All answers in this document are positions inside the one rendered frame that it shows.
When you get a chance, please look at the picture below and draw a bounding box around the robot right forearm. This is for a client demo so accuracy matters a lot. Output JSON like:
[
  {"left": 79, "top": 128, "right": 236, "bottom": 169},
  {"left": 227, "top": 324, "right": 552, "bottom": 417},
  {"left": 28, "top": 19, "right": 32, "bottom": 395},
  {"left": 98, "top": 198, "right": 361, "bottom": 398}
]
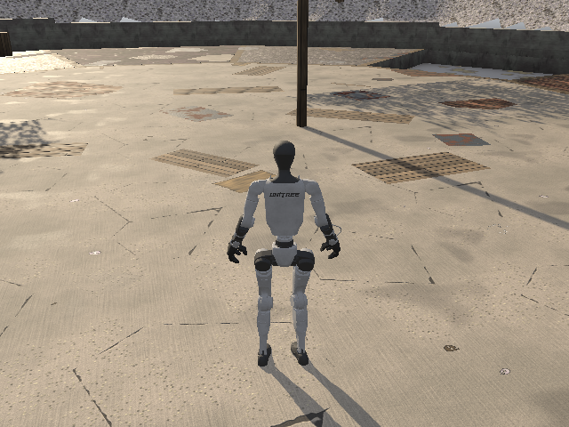
[{"left": 320, "top": 213, "right": 338, "bottom": 246}]

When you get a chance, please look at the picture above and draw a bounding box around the right robot upper arm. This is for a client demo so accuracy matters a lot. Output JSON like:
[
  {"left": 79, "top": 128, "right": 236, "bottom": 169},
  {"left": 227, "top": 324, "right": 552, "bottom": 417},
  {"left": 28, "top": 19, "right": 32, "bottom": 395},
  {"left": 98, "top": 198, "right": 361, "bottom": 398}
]
[{"left": 303, "top": 179, "right": 328, "bottom": 227}]

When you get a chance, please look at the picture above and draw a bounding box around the left robot hand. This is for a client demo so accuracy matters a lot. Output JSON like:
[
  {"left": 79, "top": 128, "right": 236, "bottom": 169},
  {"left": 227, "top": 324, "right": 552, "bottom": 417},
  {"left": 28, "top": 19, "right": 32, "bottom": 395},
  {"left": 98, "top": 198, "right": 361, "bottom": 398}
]
[{"left": 227, "top": 242, "right": 247, "bottom": 263}]

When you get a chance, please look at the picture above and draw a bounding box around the left robot upper arm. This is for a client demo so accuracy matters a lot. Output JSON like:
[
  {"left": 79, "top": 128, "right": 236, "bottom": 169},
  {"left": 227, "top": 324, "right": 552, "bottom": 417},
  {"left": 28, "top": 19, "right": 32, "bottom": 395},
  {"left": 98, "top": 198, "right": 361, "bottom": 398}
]
[{"left": 240, "top": 180, "right": 266, "bottom": 229}]

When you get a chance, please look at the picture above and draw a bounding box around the robot left forearm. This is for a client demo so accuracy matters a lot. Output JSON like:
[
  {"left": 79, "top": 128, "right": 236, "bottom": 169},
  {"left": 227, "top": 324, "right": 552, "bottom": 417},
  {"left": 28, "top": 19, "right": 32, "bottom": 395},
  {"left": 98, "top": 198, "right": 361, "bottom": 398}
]
[{"left": 230, "top": 214, "right": 249, "bottom": 248}]

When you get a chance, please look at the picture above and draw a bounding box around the right robot hand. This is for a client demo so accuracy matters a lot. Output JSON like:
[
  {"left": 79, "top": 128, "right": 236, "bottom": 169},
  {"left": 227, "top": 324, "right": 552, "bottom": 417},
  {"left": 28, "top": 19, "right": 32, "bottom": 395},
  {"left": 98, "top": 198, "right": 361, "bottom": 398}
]
[{"left": 320, "top": 240, "right": 341, "bottom": 259}]

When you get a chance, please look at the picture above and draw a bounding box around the humanoid robot head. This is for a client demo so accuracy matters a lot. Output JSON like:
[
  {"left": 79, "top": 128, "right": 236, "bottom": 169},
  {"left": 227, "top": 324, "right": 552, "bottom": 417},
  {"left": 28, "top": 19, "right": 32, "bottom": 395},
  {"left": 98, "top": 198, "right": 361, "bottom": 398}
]
[{"left": 269, "top": 141, "right": 300, "bottom": 183}]

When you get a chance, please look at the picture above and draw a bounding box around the humanoid robot torso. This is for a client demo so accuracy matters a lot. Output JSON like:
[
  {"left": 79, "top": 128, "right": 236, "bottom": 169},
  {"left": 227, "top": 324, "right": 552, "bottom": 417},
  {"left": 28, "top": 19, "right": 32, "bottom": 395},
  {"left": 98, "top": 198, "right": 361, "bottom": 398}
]
[{"left": 263, "top": 175, "right": 305, "bottom": 267}]

